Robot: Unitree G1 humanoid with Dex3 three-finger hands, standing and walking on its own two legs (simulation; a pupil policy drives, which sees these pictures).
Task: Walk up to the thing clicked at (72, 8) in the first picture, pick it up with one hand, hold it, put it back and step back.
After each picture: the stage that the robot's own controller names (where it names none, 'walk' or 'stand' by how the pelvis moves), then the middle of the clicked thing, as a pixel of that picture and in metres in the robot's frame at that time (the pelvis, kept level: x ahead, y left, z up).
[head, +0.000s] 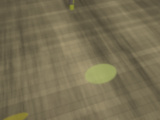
stand; (71, 1) +2.26 +0.14 -0.65
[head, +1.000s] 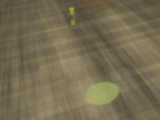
walk; (72, 16) +2.11 +0.29 -0.65
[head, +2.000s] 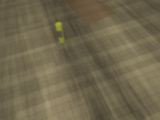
walk; (60, 32) +1.47 +0.34 -0.65
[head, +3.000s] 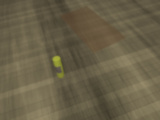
walk; (58, 67) +0.98 +0.30 -0.65
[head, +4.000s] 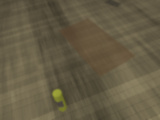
walk; (60, 100) +0.64 +0.26 -0.65
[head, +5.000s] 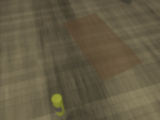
stand; (58, 105) +0.52 +0.21 -0.63
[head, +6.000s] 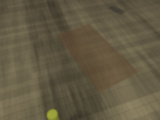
stand; out of the picture +0.46 +0.22 -0.64
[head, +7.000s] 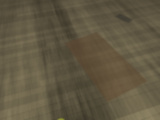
stand; out of the picture +0.43 +0.18 -0.65
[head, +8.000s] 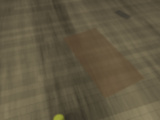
stand; out of the picture +0.44 +0.17 -0.65
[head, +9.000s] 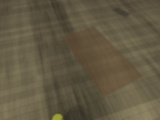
stand; out of the picture +0.43 +0.18 -0.66
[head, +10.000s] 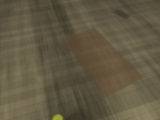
stand; out of the picture +0.44 +0.19 -0.66
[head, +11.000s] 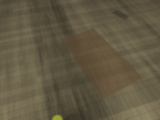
stand; out of the picture +0.44 +0.18 -0.66
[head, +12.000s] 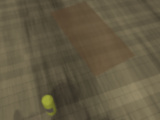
go down; (49, 106) +0.45 +0.20 -0.62
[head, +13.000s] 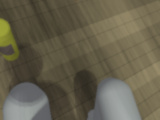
go down; (5, 43) +0.49 +0.28 -0.23
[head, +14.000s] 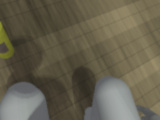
close in; out of the picture +0.49 +0.29 -0.23
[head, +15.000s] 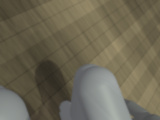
close in; out of the picture +0.47 +0.33 -0.16
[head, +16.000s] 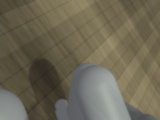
lift; out of the picture +0.45 +0.33 -0.16
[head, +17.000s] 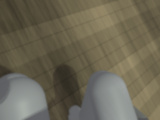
lift; out of the picture +0.34 +0.28 -0.14
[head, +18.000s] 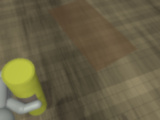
lift; (29, 92) +0.31 +0.17 +0.04
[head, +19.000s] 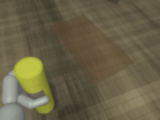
hold; (38, 90) +0.32 +0.15 +0.03
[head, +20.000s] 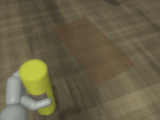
hold; (40, 91) +0.32 +0.15 +0.03
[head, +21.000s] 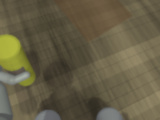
crouch; (18, 65) +0.41 +0.20 -0.03
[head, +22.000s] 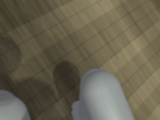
lower; out of the picture +0.47 +0.29 -0.11
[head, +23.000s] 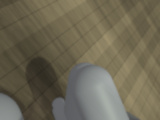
lower; out of the picture +0.44 +0.33 -0.16
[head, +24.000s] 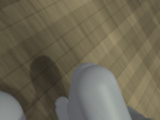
lower; out of the picture +0.44 +0.33 -0.16
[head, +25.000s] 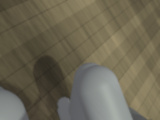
lower; out of the picture +0.43 +0.33 -0.16
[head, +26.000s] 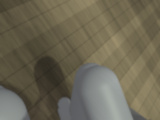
lower; out of the picture +0.43 +0.32 -0.16
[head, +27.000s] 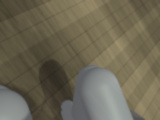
open; out of the picture +0.44 +0.30 -0.17
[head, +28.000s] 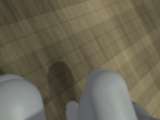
stand; out of the picture +0.44 +0.28 -0.18
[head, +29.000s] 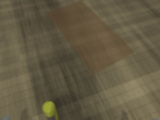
stand; (51, 113) +0.41 +0.18 -0.54
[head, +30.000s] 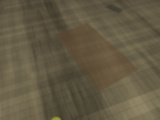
stand; out of the picture +0.41 +0.18 -0.60
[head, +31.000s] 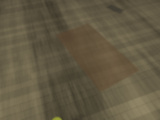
stand; out of the picture +0.41 +0.18 -0.60
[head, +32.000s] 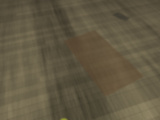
stand; out of the picture +0.43 +0.16 -0.65
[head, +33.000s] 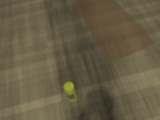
walk; (71, 92) +0.52 +0.16 -0.63
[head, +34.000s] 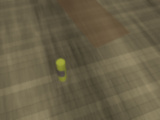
walk; (61, 70) +0.77 +0.13 -0.63
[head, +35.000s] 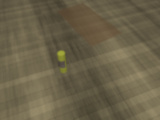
stand; (62, 62) +1.03 +0.24 -0.64
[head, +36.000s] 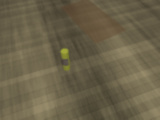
stand; (65, 60) +1.03 +0.19 -0.65
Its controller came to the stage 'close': yes
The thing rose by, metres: 0.67
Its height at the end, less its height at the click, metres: +0.00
